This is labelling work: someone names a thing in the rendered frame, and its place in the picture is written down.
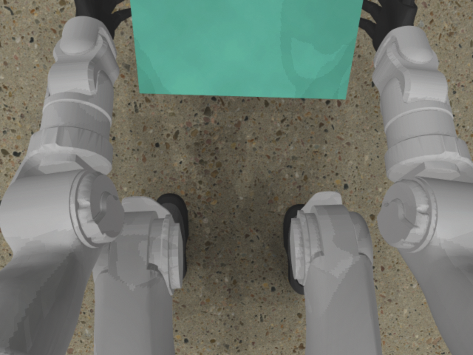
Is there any robot right forearm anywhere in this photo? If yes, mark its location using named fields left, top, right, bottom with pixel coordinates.
left=372, top=26, right=473, bottom=183

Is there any carton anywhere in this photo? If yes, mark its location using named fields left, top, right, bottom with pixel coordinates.
left=130, top=0, right=363, bottom=100

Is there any left robot upper arm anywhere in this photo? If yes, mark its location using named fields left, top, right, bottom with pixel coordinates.
left=0, top=169, right=124, bottom=355

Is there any robot left hand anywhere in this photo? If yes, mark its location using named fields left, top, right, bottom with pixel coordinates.
left=74, top=0, right=132, bottom=39

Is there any right robot upper arm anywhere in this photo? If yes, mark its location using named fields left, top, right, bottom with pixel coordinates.
left=377, top=176, right=473, bottom=355

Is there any right robot shin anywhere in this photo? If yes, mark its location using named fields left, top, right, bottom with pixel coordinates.
left=298, top=191, right=373, bottom=286

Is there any robot right hand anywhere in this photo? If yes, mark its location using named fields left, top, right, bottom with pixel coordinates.
left=359, top=0, right=418, bottom=52

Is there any robot left foot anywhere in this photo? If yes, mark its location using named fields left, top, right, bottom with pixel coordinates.
left=157, top=193, right=188, bottom=279

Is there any robot left forearm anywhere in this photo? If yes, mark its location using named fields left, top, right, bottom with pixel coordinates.
left=0, top=16, right=120, bottom=237

